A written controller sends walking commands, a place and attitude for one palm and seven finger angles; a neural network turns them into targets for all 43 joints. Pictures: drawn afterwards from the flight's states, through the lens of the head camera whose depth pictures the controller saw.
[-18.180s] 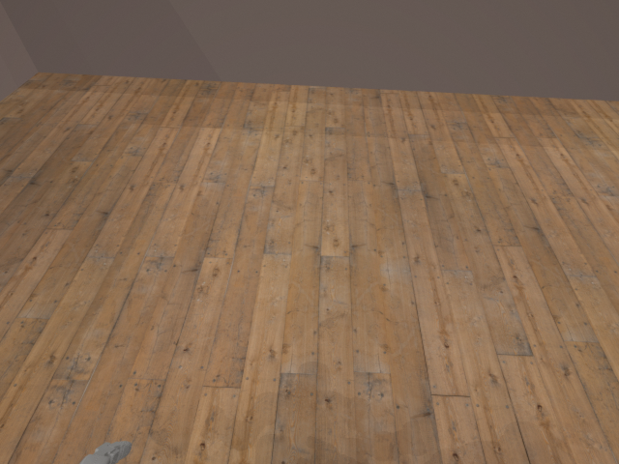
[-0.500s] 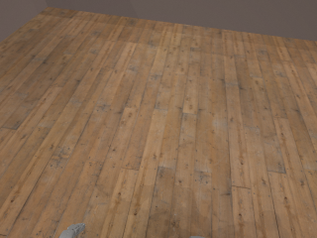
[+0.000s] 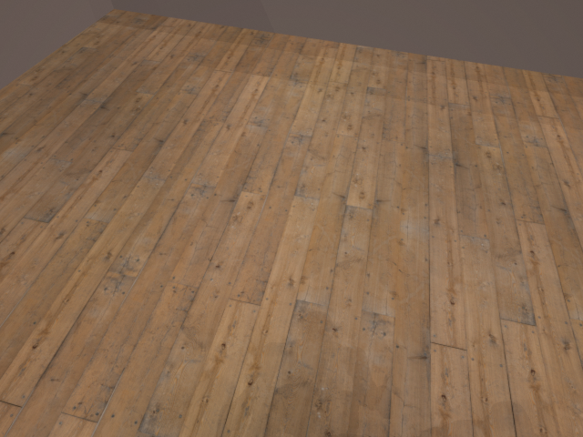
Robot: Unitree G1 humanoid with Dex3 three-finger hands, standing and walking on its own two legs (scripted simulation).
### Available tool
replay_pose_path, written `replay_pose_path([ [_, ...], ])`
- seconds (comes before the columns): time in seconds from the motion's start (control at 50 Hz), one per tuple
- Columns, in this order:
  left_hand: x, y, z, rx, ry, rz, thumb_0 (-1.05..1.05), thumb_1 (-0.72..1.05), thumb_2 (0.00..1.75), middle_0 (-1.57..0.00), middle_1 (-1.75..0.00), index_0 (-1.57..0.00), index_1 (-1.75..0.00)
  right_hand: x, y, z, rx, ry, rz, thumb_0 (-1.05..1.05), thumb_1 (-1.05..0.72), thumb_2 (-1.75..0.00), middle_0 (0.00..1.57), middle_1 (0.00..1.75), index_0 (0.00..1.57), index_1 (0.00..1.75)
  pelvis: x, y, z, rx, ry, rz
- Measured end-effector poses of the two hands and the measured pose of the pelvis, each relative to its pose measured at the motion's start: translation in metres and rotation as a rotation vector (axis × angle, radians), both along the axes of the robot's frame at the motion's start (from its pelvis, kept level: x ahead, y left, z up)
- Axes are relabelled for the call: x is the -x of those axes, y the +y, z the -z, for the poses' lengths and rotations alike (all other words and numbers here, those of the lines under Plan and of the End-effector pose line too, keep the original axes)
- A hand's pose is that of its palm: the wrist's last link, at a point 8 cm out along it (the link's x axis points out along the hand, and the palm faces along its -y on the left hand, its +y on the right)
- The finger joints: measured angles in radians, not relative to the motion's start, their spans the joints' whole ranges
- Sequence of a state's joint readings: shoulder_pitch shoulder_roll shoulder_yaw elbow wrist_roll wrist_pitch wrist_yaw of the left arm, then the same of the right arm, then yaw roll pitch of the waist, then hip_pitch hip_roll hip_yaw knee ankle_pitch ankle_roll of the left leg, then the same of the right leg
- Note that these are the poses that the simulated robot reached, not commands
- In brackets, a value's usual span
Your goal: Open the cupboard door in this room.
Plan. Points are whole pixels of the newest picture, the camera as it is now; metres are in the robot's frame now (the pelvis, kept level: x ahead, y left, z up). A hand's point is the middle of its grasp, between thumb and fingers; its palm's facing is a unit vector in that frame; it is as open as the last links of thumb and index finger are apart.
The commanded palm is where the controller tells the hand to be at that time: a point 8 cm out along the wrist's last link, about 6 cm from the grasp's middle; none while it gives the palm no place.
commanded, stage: turn or walk to find it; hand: left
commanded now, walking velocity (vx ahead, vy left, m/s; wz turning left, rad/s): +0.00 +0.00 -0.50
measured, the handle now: out of the picture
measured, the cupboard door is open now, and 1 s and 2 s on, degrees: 0 0 0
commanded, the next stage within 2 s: none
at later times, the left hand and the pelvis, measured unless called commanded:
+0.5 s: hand out of the picture +0.09 +0.15 -0.15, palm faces -0.20 -0.93 -0.31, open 7.3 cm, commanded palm none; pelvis -0.04 -0.04 -0.01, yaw -15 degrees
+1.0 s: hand out of the picture +0.11 +0.17 -0.17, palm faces -0.43 -0.88 -0.21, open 7.3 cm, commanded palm none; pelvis -0.04 +0.01 +0.00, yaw -30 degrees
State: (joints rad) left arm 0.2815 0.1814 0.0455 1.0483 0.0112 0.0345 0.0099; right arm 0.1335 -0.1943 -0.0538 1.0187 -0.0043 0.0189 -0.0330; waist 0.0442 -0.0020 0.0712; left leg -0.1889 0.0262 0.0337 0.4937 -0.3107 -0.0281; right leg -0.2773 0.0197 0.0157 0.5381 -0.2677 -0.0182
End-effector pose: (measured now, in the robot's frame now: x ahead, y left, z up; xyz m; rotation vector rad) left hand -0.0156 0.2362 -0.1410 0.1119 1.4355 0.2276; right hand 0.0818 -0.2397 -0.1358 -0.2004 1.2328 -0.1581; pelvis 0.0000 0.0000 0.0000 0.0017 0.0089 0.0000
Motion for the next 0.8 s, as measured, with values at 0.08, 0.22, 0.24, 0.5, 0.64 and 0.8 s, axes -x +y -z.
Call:
replay_pose_path([
  [0.08, 0.007, 0.012, 0.007, 0.015, 0.04, 0.024, 0.0, 0.92, 0.9, -0.2, -0.3, -0.21, -0.3, 0.003, 0.007, -0.011, 0.019, -0.049, 0.018, 0.01, -0.91, -0.9, 0.2, 0.3, 0.2, 0.29, 0.007, 0.006, -0.001, -0.008, -0.02, 0.051],
  [0.22, -0.031, 0.02, -0.002, -0.009, -0.038, 0.115, 0.01, 0.91, 0.9, -0.2, -0.3, -0.2, -0.3, 0.032, 0.002, -0.011, 0.005, -0.062, 0.094, 0.01, -0.9, -0.9, 0.2, 0.3, 0.21, 0.3, 0.017, 0.003, -0.003, 0.009, -0.04, 0.125],
  [0.24, -0.039, 0.019, -0.004, -0.015, -0.054, 0.134, 0.01, 0.91, 0.9, -0.2, -0.3, -0.2, -0.3, 0.038, -0.001, -0.009, -0.001, -0.06, 0.11, 0.01, -0.9, -0.9, 0.2, 0.3, 0.21, 0.3, 0.019, 0.001, -0.002, 0.008, -0.041, 0.136],
  [0.5, -0.111, -0.042, -0.025, -0.085, -0.233, 0.36, 0.0, 0.91, 0.9, -0.2, -0.3, -0.2, -0.3, 0.131, -0.062, 0.024, -0.033, 0.056, 0.306, 0.01, -0.91, -0.9, 0.2, 0.3, 0.2, 0.29, 0.04, -0.039, 0.007, -0.019, -0.043, 0.264],
  [0.64, -0.111, -0.064, -0.026, -0.03, -0.2, 0.435, 0.0, 0.91, 0.9, -0.2, -0.3, -0.21, -0.3, 0.151, -0.073, 0.002, 0.001, 0.032, 0.36, 0.01, -0.91, -0.9, 0.2, 0.3, 0.2, 0.29, 0.045, -0.042, -0.004, -0.028, -0.024, 0.328],
  [0.8, -0.115, -0.056, -0.012, 0.017, -0.183, 0.483, 0.0, 0.91, 0.9, -0.21, -0.3, -0.21, -0.3, 0.152, -0.058, -0.01, 0.043, -0.011, 0.407, 0.01, -0.91, -0.9, 0.2, 0.3, 0.2, 0.29, 0.045, -0.024, -0.003, -0.009, -0.01, 0.4],
])
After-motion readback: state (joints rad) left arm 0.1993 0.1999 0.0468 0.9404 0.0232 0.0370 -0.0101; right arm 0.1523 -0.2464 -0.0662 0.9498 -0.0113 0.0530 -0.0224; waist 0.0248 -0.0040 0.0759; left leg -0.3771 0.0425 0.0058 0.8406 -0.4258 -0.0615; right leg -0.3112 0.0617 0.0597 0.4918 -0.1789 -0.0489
